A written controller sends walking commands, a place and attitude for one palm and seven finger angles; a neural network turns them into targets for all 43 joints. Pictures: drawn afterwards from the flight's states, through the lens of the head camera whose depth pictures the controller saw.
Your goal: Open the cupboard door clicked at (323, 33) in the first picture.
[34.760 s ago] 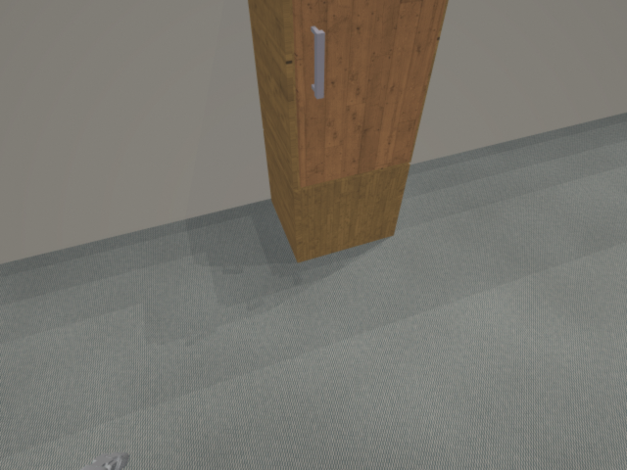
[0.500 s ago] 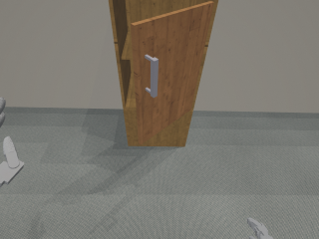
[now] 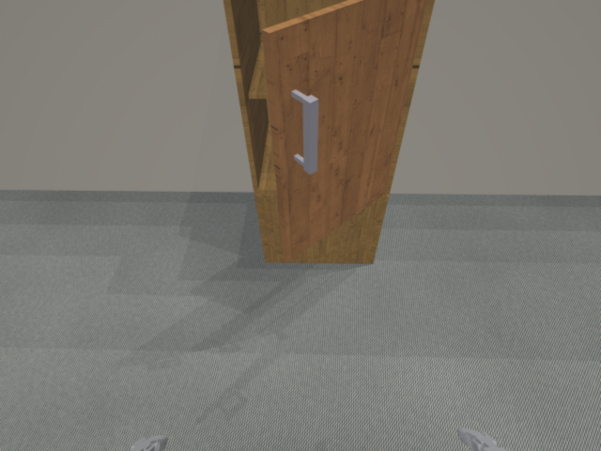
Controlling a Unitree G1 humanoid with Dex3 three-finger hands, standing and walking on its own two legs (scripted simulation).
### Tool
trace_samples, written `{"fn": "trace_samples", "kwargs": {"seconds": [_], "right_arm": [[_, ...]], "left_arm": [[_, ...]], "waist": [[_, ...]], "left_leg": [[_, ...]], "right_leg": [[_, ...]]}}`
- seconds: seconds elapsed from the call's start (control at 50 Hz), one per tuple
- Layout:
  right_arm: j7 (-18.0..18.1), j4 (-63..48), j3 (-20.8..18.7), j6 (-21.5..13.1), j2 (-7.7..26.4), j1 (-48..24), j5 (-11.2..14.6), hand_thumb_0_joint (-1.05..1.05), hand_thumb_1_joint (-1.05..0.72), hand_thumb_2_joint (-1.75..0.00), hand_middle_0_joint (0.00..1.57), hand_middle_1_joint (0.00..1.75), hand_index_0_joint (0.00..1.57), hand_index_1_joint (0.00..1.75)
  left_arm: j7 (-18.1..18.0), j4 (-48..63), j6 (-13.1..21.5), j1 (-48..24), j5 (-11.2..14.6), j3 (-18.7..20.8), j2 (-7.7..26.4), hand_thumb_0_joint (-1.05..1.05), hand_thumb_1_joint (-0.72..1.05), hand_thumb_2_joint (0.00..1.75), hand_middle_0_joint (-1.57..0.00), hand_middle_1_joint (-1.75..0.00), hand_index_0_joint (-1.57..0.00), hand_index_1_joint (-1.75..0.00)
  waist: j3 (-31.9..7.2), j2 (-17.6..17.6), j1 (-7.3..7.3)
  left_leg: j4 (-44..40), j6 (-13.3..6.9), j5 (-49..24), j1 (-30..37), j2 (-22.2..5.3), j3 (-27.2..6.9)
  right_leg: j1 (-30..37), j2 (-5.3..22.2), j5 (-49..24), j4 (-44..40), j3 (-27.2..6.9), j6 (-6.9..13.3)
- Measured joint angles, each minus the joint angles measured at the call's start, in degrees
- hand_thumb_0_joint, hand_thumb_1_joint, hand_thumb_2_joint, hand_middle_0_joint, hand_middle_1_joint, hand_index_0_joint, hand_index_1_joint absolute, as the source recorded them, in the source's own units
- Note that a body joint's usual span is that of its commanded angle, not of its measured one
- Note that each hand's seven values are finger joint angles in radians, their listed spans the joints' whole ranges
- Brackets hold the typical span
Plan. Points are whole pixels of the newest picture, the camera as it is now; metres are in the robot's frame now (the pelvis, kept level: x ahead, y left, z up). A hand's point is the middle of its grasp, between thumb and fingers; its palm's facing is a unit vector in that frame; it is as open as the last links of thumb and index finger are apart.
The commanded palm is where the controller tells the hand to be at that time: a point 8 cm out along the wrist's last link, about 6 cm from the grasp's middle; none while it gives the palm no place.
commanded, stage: let the arm hang, fingers relaxed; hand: left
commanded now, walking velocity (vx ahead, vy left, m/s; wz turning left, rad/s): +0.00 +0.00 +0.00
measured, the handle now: (304, 133) +0.64 +0.02 +0.07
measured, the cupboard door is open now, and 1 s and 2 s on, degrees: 42 42 42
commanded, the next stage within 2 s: look to check the result in 0.86 s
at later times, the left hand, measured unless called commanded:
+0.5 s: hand out of the picture -0.04 +0.19 -0.16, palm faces +0.02 -0.97 -0.23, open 7.3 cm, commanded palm none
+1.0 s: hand out of the picture -0.01 +0.18 -0.16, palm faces +0.02 -0.98 -0.19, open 7.3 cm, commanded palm none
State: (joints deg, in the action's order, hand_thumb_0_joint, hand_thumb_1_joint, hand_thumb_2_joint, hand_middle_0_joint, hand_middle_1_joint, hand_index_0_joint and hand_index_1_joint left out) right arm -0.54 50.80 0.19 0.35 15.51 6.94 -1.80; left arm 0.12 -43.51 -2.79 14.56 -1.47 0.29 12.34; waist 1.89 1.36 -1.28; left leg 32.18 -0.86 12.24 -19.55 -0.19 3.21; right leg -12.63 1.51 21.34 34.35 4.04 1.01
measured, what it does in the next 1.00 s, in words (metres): stands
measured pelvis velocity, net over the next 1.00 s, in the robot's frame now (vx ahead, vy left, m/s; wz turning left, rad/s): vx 0.00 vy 0.01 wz -0.01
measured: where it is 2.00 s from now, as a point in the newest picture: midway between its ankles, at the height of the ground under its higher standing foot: outside the picture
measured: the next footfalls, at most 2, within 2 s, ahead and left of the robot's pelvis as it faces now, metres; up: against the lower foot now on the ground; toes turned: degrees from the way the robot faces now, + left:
none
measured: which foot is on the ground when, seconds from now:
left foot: down 0.00-1.00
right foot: down 0.00-1.00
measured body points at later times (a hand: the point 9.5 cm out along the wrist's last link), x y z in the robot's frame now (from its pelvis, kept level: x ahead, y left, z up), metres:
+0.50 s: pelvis +0.00 +0.01 +0.01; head +0.01 +0.00 +0.46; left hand -0.04 +0.24 -0.14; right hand -0.03 -0.19 -0.16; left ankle +0.05 +0.11 -0.73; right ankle -0.03 -0.10 -0.73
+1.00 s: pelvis +0.00 +0.01 +0.01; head +0.02 +0.00 +0.46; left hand -0.01 +0.23 -0.15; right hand -0.01 -0.21 -0.15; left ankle +0.05 +0.11 -0.73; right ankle -0.03 -0.10 -0.73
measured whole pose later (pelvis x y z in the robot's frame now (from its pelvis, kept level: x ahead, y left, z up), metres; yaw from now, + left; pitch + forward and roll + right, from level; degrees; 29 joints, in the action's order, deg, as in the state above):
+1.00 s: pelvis +0.00 +0.01 +0.01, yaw +0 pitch -2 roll +0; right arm 1.4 66.0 -0.4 0.8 8.4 15.4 -1.3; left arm -1.8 -65.8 0.2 16.6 -0.3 0.5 7.6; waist 3.0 0.9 -1.0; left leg 23.5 -1.4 8.4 -13.4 0.0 3.5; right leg -6.1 1.2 16.3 24.1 3.8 0.2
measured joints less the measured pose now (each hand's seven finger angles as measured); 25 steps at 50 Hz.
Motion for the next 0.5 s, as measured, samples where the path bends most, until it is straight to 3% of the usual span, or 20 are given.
{"fn": "trace_samples", "kwargs": {"seconds": [0.04,0.1,0.22,0.5], "right_arm": [[0.3,2.4,0.1,0.5,-0.7,1.2,0.0,0.01,-0.91,-0.9,0.2,0.3,0.2,0.3],[0.8,6.4,0.2,1.2,-1.9,3.4,0.2,0.01,-0.91,-0.9,0.2,0.3,0.2,0.3],[1.5,12.3,0.2,1.8,-3.6,6.7,0.5,0.01,-0.91,-0.9,0.19,0.3,0.2,0.3],[1.6,15.2,0.1,1.3,-8.0,9.1,0.5,0.01,-0.91,-0.9,0.2,0.3,0.2,0.3]], "left_arm": [[-0.5,-6.5,-0.1,0.6,0.5,-0.9,-2.1,0.01,0.92,0.9,-0.2,-0.3,-0.2,-0.3],[-1.2,-13.1,0.3,1.6,0.8,-0.2,-1.9,0.0,0.98,0.9,-0.21,-0.3,-0.21,-0.3],[-0.8,-21.0,1.3,4.0,1.2,-0.4,-1.8,0.0,0.96,0.9,-0.21,-0.3,-0.21,-0.3],[-1.8,-23.4,2.2,4.0,1.2,-0.1,-3.6,0.0,0.92,0.9,-0.2,-0.3,-0.2,-0.3]], "waist": [[1.0,-1.5,-0.03],[2.0,-2.7,0.69],[3.0,-1.7,1.52],[1.5,1.0,0.58]], "left_leg": [[-1.3,0.1,-0.6,1.2,-0.2,-0.2],[-3.3,0.3,-1.6,2.4,-0.7,-0.9],[-6.3,0.1,-3.3,3.9,-0.8,-1.3],[-8.4,-0.9,-4.4,5.1,0.3,0.3]], "right_leg": [[1.4,-0.3,-0.8,-1.8,0.2,0.0],[3.6,-1.1,-2.6,-5.5,0.9,0.0],[5.9,-1.5,-5.4,-10.4,1.2,-0.1],[5.4,-0.1,-5.4,-9.6,-0.1,-1.0]]}}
